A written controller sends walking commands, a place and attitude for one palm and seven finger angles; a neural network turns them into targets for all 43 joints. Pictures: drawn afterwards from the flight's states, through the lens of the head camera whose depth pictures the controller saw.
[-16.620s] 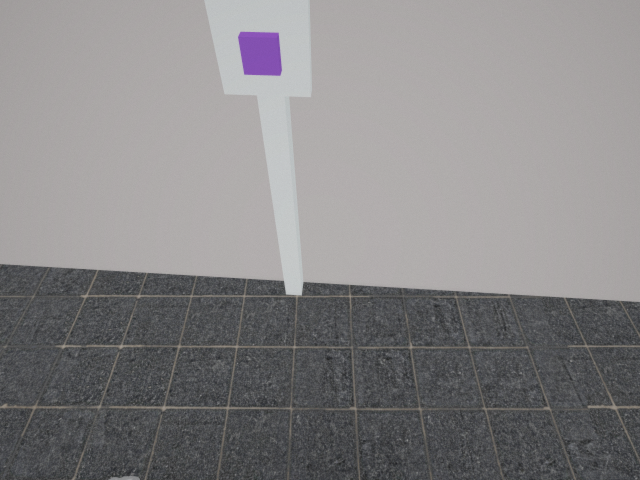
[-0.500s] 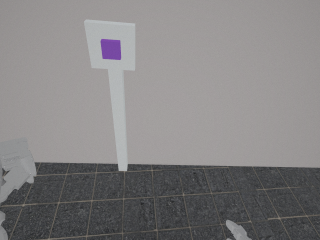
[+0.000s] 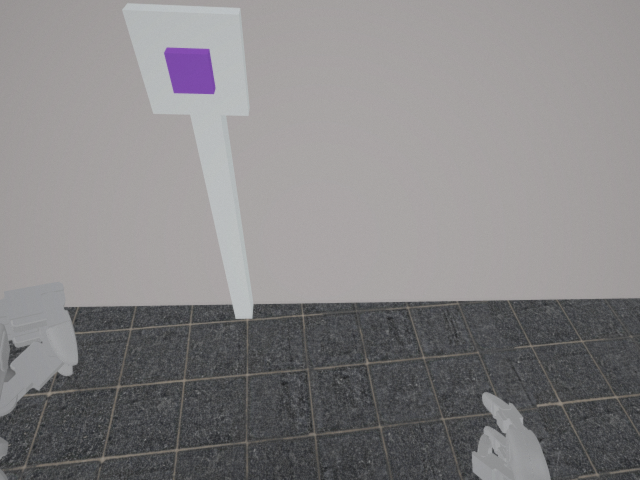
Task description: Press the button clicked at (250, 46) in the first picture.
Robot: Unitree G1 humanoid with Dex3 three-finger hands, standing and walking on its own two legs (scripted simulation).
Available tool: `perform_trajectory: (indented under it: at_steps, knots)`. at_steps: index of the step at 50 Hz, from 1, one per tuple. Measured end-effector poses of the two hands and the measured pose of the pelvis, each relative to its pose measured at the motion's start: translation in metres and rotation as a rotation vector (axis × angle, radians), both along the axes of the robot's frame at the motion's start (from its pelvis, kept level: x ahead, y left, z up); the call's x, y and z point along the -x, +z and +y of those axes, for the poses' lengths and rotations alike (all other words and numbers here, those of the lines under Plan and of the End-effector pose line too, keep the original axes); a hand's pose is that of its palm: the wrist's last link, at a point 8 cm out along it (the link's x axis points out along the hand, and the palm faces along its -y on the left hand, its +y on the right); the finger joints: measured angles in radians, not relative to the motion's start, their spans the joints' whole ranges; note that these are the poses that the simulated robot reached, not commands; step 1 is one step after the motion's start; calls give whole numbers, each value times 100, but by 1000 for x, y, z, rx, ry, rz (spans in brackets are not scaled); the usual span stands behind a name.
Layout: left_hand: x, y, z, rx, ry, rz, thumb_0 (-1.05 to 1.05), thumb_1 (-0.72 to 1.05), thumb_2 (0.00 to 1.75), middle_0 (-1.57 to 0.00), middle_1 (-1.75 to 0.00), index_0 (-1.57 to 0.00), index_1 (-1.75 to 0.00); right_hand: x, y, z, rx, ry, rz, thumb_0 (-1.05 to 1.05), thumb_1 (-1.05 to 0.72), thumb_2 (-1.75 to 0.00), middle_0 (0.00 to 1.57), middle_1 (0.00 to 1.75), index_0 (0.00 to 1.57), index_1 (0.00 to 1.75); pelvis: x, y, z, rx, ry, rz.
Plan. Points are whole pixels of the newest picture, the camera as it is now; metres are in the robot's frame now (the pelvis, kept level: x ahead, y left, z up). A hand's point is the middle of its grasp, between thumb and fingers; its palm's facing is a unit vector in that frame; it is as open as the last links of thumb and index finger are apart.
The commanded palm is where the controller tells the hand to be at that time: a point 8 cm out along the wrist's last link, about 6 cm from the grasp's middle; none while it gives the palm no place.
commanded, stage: stop stepping back and stand still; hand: left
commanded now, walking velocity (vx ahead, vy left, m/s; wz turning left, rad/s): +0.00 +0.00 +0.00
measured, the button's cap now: (191, 70) +0.71 +0.27 +0.15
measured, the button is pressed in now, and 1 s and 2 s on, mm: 0 0 0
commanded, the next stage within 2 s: let the arm hang, fingers relaxed in 0.08 s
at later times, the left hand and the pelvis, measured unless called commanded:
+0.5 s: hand out of the picture +0.00 +0.21 -0.18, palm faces +0.07 -0.98 -0.20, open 3.4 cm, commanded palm none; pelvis -0.03 +0.02 -0.01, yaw +2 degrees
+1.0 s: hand out of the picture -0.09 +0.19 -0.17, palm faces +0.07 -0.98 -0.19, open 7.1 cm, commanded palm none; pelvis -0.04 +0.03 +0.00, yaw +1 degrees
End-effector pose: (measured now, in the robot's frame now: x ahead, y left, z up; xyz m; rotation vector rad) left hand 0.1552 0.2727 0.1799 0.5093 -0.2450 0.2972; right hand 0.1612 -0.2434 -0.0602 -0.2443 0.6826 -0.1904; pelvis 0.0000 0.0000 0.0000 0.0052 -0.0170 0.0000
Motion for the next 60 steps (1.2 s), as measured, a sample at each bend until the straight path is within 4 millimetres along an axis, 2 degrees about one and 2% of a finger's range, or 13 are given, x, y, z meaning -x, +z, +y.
perform_trajectory:
  at_steps: [6, 10, 12, 16, 20, 22, 24, 31, 35, 38, 42, 47, 60]
  knots:
    - [3, 12, 1, -48, -22, -6, 1, 89, 90, -130, -150, -131, -149, -10, 2, 19, -51, 31, -23, 2, -91, -90, 20, 30, 20, 30, 3, 2, 1, 9, -2, 5]
    - [8, 1, 8, -40, -10, 39, 1, 89, 90, -130, -150, -131, -149, -6, -3, 30, -86, 52, -18, 1, -90, -90, 20, 30, 20, 30, 8, 2, 6, 12, 1, 9]
    - [1, -45, 19, 1, 14, 210, 1, 89, 90, -130, -149, -131, -149, -2, -18, 31, -104, 92, 18, 1, -90, -90, 20, 30, 20, 30, 13, -2, 11, 10, 12, 22]
    - [17, -176, 30, 206, 133, 708, 0, 90, 90, -124, -144, -125, -144, 24, -48, 31, -112, 94, 149, 1, -90, -90, 20, 30, 20, 30, 21, -9, 18, 13, 27, 22]
    - [77, -277, 4, 386, 164, 1114, 1, 91, 90, -114, -134, -115, -134, 72, -60, 32, -89, 55, 305, 1, -91, -90, 20, 30, 20, 30, 25, -11, 20, 9, 35, -7]
    - [112, -308, -14, 465, 160, 1270, 1, 91, 90, -108, -128, -109, -128, 100, -62, 32, -70, 32, 393, 1, -91, -90, 20, 30, 20, 30, 27, -10, 21, 12, 36, -18]
    - [146, -324, -15, 505, 227, 1374, 1, 91, 90, -101, -123, -102, -122, 128, -63, 32, -53, 12, 486, 1, -91, -90, 20, 30, 20, 30, 30, -7, 22, 18, 38, -21]
    - [242, -321, 5, 540, 376, 1608, 1, 91, 90, -77, -97, -78, -97, 197, -67, 37, -56, -33, 718, 1, -91, -90, 20, 30, 20, 30, 37, 2, 28, 25, 44, -14]
    - [276, -309, 8, 527, 433, 1691, 1, 91, 90, -63, -80, -64, -80, 210, -74, 44, -91, -54, 744, 1, -91, -90, 20, 30, 20, 30, 38, 4, 32, 20, 38, -17]
    - [289, -305, 5, 523, 453, 1720, 1, 91, 90, -53, -68, -53, -68, 212, -80, 50, -119, -61, 742, 1, -91, -90, 20, 30, 20, 30, 39, 4, 33, 17, 34, -21]
    - [289, -306, -3, 532, 449, 1721, 1, 91, 90, -39, -52, -40, -52, 211, -85, 59, -152, -63, 730, 1, -91, -90, 20, 30, 20, 30, 39, 4, 32, 14, 29, -26]
    - [270, -313, -20, 555, 405, 1681, 1, 91, 90, -27, -39, -28, -39, 208, -89, 67, -181, -64, 716, 1, -91, -90, 20, 30, 20, 30, 38, 4, 30, 8, 25, -31]
    - [214, -326, -56, 599, 283, 1584, 0, 91, 90, -20, -30, -21, -30, 220, -85, 63, -187, -106, 744, 1, -91, -90, 20, 30, 20, 30, 34, 4, 19, 6, 24, -35]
